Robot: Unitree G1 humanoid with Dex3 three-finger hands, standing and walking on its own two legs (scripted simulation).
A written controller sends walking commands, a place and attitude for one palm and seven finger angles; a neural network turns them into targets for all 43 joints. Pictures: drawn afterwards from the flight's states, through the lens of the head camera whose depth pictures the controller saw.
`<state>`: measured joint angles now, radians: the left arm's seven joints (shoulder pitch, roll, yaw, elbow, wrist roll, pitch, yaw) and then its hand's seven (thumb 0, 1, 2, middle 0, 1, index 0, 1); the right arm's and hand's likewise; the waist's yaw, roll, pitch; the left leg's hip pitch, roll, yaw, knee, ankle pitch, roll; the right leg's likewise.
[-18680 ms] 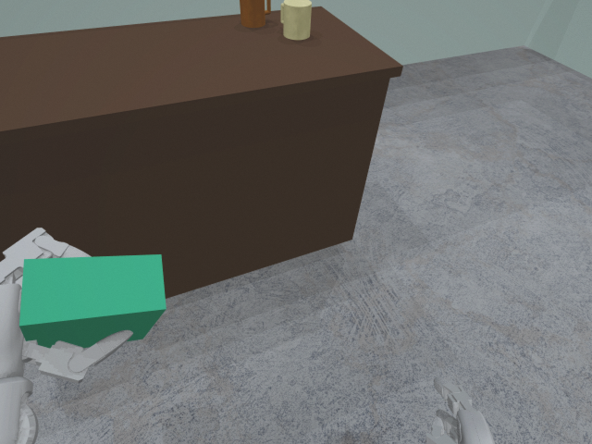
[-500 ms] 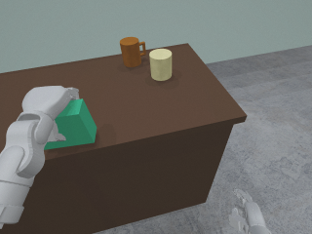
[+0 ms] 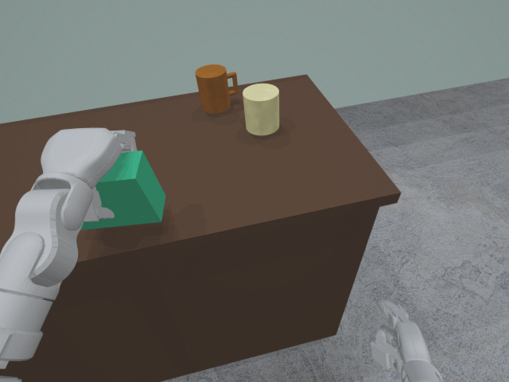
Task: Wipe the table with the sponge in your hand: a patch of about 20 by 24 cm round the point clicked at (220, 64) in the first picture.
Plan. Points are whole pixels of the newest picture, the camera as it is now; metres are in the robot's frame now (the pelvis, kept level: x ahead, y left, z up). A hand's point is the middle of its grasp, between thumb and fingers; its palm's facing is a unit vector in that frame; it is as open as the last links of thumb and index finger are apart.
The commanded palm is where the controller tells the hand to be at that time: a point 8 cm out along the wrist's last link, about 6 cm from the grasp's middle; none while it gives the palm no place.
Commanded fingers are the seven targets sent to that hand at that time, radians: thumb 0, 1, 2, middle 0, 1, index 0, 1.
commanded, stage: move the sponge above the wiping area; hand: left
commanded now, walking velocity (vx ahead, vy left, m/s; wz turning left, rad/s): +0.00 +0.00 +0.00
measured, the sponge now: (113, 199) +0.32 +0.28 +0.14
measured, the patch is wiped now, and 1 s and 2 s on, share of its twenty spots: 0.00 0.00 0.05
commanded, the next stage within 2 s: lower the sponge onto the table in 0.34 s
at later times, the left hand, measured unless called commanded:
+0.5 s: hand (88, 173) +0.31 +0.30 +0.20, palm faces +0.13 +0.04 -0.99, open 9.7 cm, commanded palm +0.27 +0.33 +0.27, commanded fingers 0.00 0.10 1.30 -1.20 -1.60 -1.20 -1.60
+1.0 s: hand (81, 171) +0.32 +0.31 +0.19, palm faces +0.13 +0.02 -0.99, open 9.7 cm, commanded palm +0.27 +0.33 +0.26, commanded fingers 0.00 0.10 1.30 -1.20 -1.60 -1.20 -1.60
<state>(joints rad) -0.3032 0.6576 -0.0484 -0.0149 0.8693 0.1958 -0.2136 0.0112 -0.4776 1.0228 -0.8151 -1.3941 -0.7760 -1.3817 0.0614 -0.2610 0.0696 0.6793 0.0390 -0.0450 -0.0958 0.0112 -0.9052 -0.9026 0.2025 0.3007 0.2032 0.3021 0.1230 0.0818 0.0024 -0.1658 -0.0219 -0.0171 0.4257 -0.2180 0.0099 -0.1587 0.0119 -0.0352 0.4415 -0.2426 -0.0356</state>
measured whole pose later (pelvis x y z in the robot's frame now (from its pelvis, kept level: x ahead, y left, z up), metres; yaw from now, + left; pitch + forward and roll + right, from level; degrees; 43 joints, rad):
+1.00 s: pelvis +0.00 +0.01 +0.00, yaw +0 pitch -2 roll +0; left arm -0.36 0.67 0.00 0.09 0.87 0.19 -0.17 0.01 -0.48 1.03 -0.82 -1.40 -0.78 -1.39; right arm 0.08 -0.26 0.06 0.69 0.05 -0.03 -0.10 0.01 -0.91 -0.90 0.20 0.30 0.20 0.30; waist 0.12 0.08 0.01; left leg -0.18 -0.02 -0.02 0.44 -0.22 0.01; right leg -0.17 0.01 -0.04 0.43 -0.23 -0.03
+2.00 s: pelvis +0.01 +0.00 +0.00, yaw +0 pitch +0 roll +0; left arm -0.28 0.65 0.04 0.19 0.91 0.31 -0.19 0.01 -0.49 1.05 -0.81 -1.40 -0.77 -1.39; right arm 0.07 -0.29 0.05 0.69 0.06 0.02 -0.09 0.01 -0.90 -0.90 0.20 0.30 0.20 0.30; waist 0.11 0.09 -0.01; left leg -0.21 -0.02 -0.03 0.44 -0.23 0.00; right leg -0.20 0.02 -0.04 0.45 -0.25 -0.04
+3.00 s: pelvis +0.01 +0.01 -0.01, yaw +0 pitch +6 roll +0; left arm -0.61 0.74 0.07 0.69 0.97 0.13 -0.16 0.01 -0.51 1.06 -0.81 -1.40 -0.77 -1.39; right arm 0.21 -0.31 0.02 0.70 0.08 0.08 -0.10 0.01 -0.91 -0.90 0.20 0.30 0.20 0.30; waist 0.04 0.07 -0.06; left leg -0.37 -0.02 -0.01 0.53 -0.27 0.02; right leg -0.35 0.01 -0.03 0.52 -0.27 -0.02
